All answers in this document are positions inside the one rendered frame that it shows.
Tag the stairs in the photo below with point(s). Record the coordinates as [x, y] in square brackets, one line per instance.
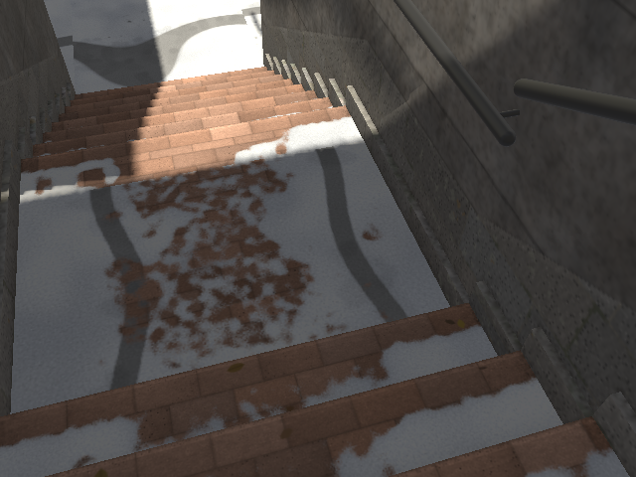
[168, 107]
[422, 396]

